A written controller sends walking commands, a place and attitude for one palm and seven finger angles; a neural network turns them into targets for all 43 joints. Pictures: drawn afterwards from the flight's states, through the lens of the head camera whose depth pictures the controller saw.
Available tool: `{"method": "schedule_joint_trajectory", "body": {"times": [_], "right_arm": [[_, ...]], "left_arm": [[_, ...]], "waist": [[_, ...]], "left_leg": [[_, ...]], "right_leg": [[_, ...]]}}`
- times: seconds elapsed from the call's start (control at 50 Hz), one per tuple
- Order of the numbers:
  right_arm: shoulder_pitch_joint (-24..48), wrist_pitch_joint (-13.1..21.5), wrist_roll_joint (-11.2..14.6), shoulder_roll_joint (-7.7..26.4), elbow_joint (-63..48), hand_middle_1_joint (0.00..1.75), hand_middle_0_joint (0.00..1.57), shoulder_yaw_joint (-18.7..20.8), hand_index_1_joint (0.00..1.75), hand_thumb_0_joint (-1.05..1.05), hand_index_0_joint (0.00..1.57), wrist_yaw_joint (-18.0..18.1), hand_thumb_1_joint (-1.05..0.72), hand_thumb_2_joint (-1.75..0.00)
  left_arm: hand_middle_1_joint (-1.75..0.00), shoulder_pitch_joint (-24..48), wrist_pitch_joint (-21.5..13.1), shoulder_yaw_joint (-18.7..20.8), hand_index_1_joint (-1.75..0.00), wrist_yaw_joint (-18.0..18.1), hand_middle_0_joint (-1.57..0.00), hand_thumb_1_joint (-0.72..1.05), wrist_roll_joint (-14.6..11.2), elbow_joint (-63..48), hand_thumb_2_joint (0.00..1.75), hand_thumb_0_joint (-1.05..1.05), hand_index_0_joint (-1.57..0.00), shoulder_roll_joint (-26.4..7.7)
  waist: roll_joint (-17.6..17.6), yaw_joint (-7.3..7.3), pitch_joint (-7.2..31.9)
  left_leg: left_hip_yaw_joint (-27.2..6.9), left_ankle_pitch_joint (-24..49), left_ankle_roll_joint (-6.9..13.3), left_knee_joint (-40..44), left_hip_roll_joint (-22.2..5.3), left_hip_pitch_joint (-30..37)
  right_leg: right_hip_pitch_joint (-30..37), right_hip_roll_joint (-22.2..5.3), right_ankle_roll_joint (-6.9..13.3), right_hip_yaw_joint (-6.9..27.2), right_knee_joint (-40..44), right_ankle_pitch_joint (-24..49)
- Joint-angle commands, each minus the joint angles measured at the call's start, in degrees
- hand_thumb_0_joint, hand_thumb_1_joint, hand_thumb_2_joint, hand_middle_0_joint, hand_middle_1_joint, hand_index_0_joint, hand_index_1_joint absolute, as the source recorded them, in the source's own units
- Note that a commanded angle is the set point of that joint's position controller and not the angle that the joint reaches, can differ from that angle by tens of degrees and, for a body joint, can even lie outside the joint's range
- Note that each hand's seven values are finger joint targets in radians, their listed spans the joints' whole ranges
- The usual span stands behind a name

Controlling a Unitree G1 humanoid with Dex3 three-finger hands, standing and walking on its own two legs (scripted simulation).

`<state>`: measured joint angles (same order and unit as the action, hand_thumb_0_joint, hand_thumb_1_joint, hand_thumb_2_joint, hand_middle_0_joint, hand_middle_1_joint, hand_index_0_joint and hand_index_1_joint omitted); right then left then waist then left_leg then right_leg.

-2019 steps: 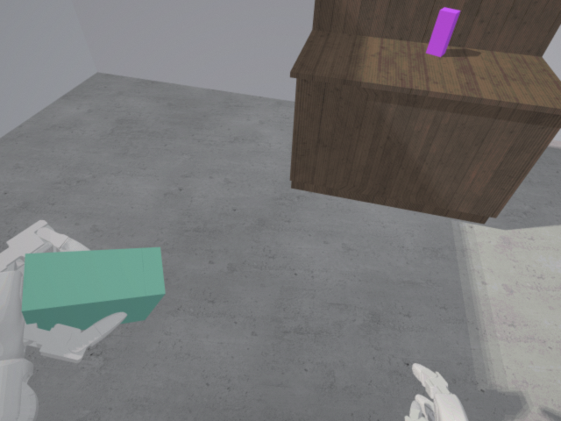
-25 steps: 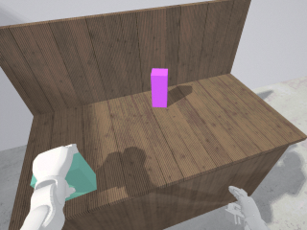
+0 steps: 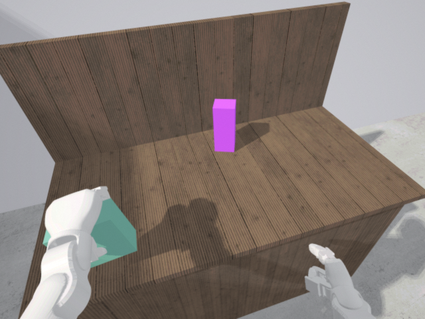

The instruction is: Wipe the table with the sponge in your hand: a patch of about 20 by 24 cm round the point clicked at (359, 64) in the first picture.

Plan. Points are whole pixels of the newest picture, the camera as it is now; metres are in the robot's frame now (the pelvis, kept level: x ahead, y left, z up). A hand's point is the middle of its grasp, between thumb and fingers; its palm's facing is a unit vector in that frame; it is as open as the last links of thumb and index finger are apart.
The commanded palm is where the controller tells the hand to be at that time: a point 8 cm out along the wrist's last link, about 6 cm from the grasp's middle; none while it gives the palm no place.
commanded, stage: lift the sponge slowly off the table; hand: left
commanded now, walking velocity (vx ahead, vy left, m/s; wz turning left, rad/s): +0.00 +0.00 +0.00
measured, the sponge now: (99, 240) +0.23 +0.28 +0.03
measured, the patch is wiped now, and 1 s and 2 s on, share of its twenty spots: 1.00 1.00 1.00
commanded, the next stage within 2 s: bring the sponge back beside the body in 0.18 s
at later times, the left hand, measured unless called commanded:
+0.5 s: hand (93, 222) +0.24 +0.27 +0.08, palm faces +0.06 -0.15 -0.99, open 9.4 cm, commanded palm +0.20 +0.27 +0.15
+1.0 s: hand (82, 231) +0.21 +0.28 +0.09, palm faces +0.07 -0.16 -0.98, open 9.4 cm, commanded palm +0.18 +0.27 +0.17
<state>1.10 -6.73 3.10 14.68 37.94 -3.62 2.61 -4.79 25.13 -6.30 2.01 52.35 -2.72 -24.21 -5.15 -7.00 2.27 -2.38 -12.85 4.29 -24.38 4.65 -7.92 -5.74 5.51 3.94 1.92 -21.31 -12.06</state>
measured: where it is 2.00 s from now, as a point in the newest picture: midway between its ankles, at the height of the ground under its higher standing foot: outside the picture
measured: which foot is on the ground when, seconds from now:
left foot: down 0.00-1.00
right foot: down 0.00-1.00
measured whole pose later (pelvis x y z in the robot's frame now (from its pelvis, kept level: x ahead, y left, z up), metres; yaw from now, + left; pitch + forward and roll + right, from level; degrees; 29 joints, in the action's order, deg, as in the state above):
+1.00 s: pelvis +0.00 -0.01 +0.00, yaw +0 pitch -5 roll -1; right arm 2.2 -6.5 3.1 14.8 37.4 -4.6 2.8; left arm -8.7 27.4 -4.0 -1.0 50.1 -10.8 -27.2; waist -5.4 -7.4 1.2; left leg -2.5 -12.6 3.5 -24.2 4.0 -6.5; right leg -4.4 6.2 4.7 1.9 -20.9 -11.6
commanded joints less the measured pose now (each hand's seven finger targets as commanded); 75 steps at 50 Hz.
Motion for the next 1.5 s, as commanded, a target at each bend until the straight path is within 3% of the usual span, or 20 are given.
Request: {"method": "schedule_joint_trajectory", "body": {"times": [0.0,0.02,0.14,0.2,0.26,0.32,0.38,0.4,0.46,0.6,0.68,0.72,0.8,0.92,0.98,1.02,1.08,1.32,1.34,1.48], "right_arm": [[14.7,2.8,0.0,6.2,-10.4,0.30,0.20,2.2,0.30,0.00,0.20,0.3,-0.90,-0.90],[15.0,2.8,0.1,5.9,-10.5,0.30,0.20,2.0,0.30,0.00,0.20,0.4,-0.90,-0.90],[14.6,3.2,0.3,5.8,-10.2,0.30,0.20,2.0,0.30,0.00,0.20,0.5,-0.90,-0.90],[14.5,3.2,0.2,6.4,-10.3,0.30,0.20,2.0,0.30,0.00,0.20,0.8,-0.90,-0.90],[14.4,3.4,0.2,6.0,-10.2,0.30,0.20,1.6,0.30,0.00,0.20,0.9,-0.90,-0.90],[14.3,3.9,0.0,5.7,-11.0,0.30,0.20,1.9,0.30,0.00,0.20,0.6,-0.90,-0.90],[14.2,3.5,-0.1,5.9,-10.5,0.30,0.20,2.2,0.30,0.00,0.20,0.1,-0.90,-0.90],[14.4,3.6,-0.2,6.4,-10.5,0.30,0.20,2.4,0.30,0.00,0.20,-0.1,-0.90,-0.90],[15.3,3.4,0.2,6.1,-10.9,0.30,0.20,2.1,0.30,0.00,0.20,-0.3,-0.90,-0.90],[15.4,3.7,0.1,6.2,-11.1,0.30,0.20,2.2,0.30,0.00,0.20,0.5,-0.90,-0.90],[15.1,3.7,0.2,5.8,-11.0,0.30,0.20,1.9,0.30,0.00,0.20,0.9,-0.90,-0.90],[15.5,4.0,0.0,5.8,-11.3,0.30,0.20,1.6,0.30,0.00,0.20,0.8,-0.90,-0.90],[15.8,3.7,0.0,6.2,-10.9,0.30,0.20,2.0,0.30,0.00,0.20,0.7,-0.90,-0.90],[16.5,3.6,-0.1,5.8,-11.7,0.30,0.20,1.2,0.30,0.00,0.20,0.6,-0.90,-0.90],[15.9,3.4,0.0,5.8,-11.4,0.30,0.20,1.5,0.30,0.00,0.20,0.6,-0.90,-0.90],[16.5,3.9,-0.1,5.7,-12.2,0.30,0.20,1.3,0.30,0.00,0.20,0.7,-0.90,-0.90],[15.7,3.8,-0.2,5.7,-11.8,0.30,0.20,1.6,0.30,0.00,0.20,0.7,-0.90,-0.90],[17.0,4.4,-0.2,5.6,-12.7,0.30,0.20,1.3,0.30,0.00,0.20,0.6,-0.90,-0.90],[16.4,4.4,-0.1,5.3,-12.2,0.30,0.20,1.5,0.30,0.00,0.20,0.5,-0.90,-0.90],[16.1,4.2,-0.3,5.4,-12.4,0.30,0.20,1.4,0.30,0.00,0.20,0.4,-0.90,-0.90]], "left_arm": [[-1.60,16.0,0.3,8.2,-1.60,2.4,-1.20,0.10,2.1,-13.6,1.30,0.00,-1.20,-13.3],[-1.60,16.3,0.9,8.3,-1.60,2.2,-1.20,0.10,2.6,-12.7,1.30,0.00,-1.20,-13.4],[-1.60,16.6,1.4,5.7,-1.60,1.2,-1.20,0.10,2.3,-11.1,1.30,0.00,-1.20,-11.0],[-1.60,19.2,1.1,7.0,-1.60,0.9,-1.20,0.10,2.4,-11.9,1.30,0.00,-1.20,-13.4],[-1.60,19.9,0.7,5.6,-1.60,0.8,-1.20,0.10,3.3,-10.1,1.30,0.00,-1.20,-11.6],[-1.60,17.2,-0.2,8.0,-1.60,1.6,-1.20,0.10,2.7,-13.4,1.30,0.00,-1.20,-13.2],[-1.60,14.1,0.2,8.6,-1.60,2.0,-1.20,0.10,2.4,-13.9,1.30,0.00,-1.20,-13.1],[-1.60,13.2,0.3,10.9,-1.60,2.3,-1.20,0.10,2.0,-15.2,1.30,0.00,-1.20,-15.6],[-1.60,12.3,2.1,7.6,-1.60,1.7,-1.20,0.10,1.5,-14.6,1.30,0.00,-1.20,-11.8],[-1.60,13.3,1.5,9.5,-1.60,1.0,-1.20,0.10,0.8,-18.8,1.30,0.00,-1.20,-15.0],[-1.60,13.9,1.0,7.1,-1.60,0.4,-1.20,0.10,1.1,-18.1,1.30,0.00,-1.20,-12.9],[-1.60,14.1,0.8,8.8,-1.60,0.4,-1.20,0.10,1.5,-18.6,1.30,0.00,-1.20,-14.5],[-1.60,10.7,0.9,11.5,-1.60,0.5,-1.20,0.10,0.5,-19.1,1.30,0.00,-1.20,-16.8],[-1.60,10.1,2.0,10.5,-1.60,-0.4,-1.20,0.10,0.1,-20.2,1.30,0.00,-1.20,-15.5],[-1.60,8.8,1.8,9.6,-1.60,-0.7,-1.20,0.10,-0.1,-21.2,1.30,0.00,-1.20,-14.7],[-1.60,9.7,1.4,10.3,-1.60,-0.7,-1.20,0.10,0.1,-23.8,1.30,0.00,-1.20,-15.5],[-1.60,7.0,1.0,11.0,-1.60,-0.6,-1.20,0.10,-0.4,-23.4,1.30,0.00,-1.20,-15.6],[-1.60,4.7,1.6,11.7,-1.60,-0.6,-1.20,0.10,-1.3,-28.3,1.30,0.00,-1.20,-15.7],[-1.60,2.9,1.4,11.5,-1.60,-0.5,-1.20,0.10,-1.6,-27.4,1.30,0.00,-1.20,-15.0],[-1.60,0.1,1.4,12.7,-1.60,-0.7,-1.20,0.10,-2.4,-29.7,1.30,0.00,-1.20,-15.7]], "waist": [[0.9,0.65,7.8],[0.5,-0.15,8.3],[1.7,0.96,7.3],[1.3,1.13,8.0],[0.4,0.46,8.6],[-0.4,-0.65,11.6],[2.0,-0.24,10.9],[1.2,-0.59,10.4],[1.7,-0.31,8.3],[1.8,0.36,8.8],[0.9,0.78,7.2],[-0.2,-0.21,8.3],[1.8,-0.01,7.7],[0.3,-0.54,7.9],[1.0,0.41,7.0],[-1.3,-0.64,8.2],[1.9,-0.13,7.4],[-1.0,-0.97,6.5],[1.0,-0.42,5.3],[1.6,-0.65,4.8]], "left_leg": [[-5.4,11.4,-1.1,3.6,-2.9,2.0],[-5.6,11.5,-0.9,3.5,-2.7,2.4],[-5.4,11.3,-1.0,3.7,-2.9,2.5],[-5.3,9.7,-0.9,4.1,-3.0,2.2],[-5.4,11.1,-0.9,3.9,-2.7,3.0],[-5.4,12.4,-0.7,3.5,-2.4,3.0],[-5.0,14.6,-1.0,3.0,-2.5,2.6],[-5.4,14.1,-1.2,3.2,-2.7,2.4],[-5.1,13.8,-1.0,3.1,-2.5,2.6],[-5.3,12.5,-0.6,2.5,-2.5,3.5],[-5.2,11.6,-0.6,2.7,-2.6,4.0],[-5.5,11.7,-0.5,2.9,-2.4,4.0],[-5.3,11.4,-0.7,2.7,-2.5,3.4],[-5.1,12.3,-0.5,2.4,-2.2,3.6],[-5.1,12.4,-0.6,2.4,-2.6,3.6],[-5.3,12.1,-0.4,2.4,-2.5,4.3],[-5.3,12.0,-0.6,2.4,-2.7,4.0],[-5.7,9.6,-0.4,2.7,-2.8,3.6],[-5.7,9.9,-0.7,2.8,-3.0,3.3],[-5.6,10.3,-0.7,2.6,-3.2,3.1]], "right_leg": [[1.2,-2.5,2.2,6.2,3.0,8.3],[1.6,-2.7,2.2,5.2,3.0,7.7],[0.2,-2.5,2.1,5.3,3.4,7.0],[0.6,-2.5,2.1,5.8,3.4,5.8],[0.7,-2.6,2.2,4.5,3.4,6.6],[3.7,-2.7,2.3,4.9,2.4,8.7],[3.6,-2.9,2.0,5.6,2.0,12.5],[3.8,-2.7,2.3,6.4,2.0,12.0],[2.2,-2.9,2.0,5.3,2.6,11.6],[2.2,-2.9,2.0,7.1,2.9,10.2],[0.5,-3.0,1.7,6.2,3.8,7.8],[1.8,-2.9,2.1,6.1,3.5,8.0],[2.1,-3.0,1.9,7.9,3.6,8.7],[2.3,-3.3,1.9,6.6,3.4,9.5],[1.3,-3.3,1.5,6.7,3.6,9.1],[1.9,-3.1,1.9,6.3,3.3,8.2],[1.5,-3.1,1.6,6.9,3.7,8.0],[0.7,-2.8,1.9,6.8,3.5,4.4],[0.2,-2.7,1.7,6.9,3.6,4.3],[0.1,-2.8,1.5,6.8,3.7,4.9]]}}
